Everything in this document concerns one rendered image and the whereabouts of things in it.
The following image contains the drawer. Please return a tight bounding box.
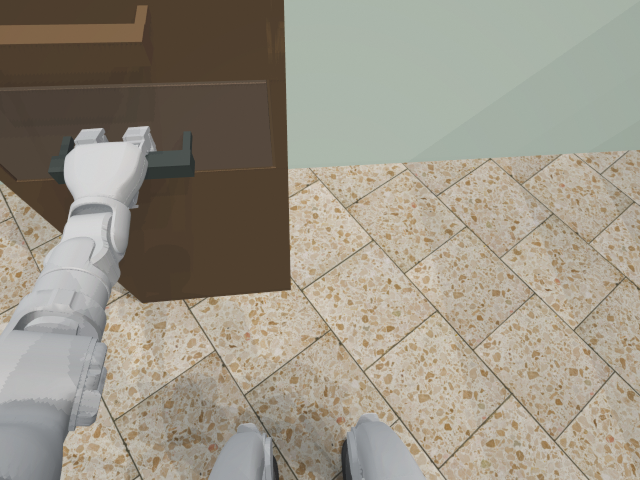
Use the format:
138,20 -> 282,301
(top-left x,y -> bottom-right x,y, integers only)
0,80 -> 273,180

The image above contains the right robot thigh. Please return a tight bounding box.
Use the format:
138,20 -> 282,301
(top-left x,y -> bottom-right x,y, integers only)
347,421 -> 427,480

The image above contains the left robot forearm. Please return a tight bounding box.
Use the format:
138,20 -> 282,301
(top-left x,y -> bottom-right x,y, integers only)
0,196 -> 131,347

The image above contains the cabinet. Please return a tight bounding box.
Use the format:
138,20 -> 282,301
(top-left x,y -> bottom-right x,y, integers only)
0,0 -> 291,303

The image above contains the robot left shin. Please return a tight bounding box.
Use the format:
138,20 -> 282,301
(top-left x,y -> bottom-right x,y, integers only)
237,423 -> 262,435

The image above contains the left robot hand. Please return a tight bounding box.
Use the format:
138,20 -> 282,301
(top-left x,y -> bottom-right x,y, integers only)
64,126 -> 157,209

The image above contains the robot left upper arm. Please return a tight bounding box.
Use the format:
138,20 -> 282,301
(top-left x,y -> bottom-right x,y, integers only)
0,330 -> 108,480

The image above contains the handle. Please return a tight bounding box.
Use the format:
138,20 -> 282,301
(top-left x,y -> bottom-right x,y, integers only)
48,131 -> 195,184
0,23 -> 154,70

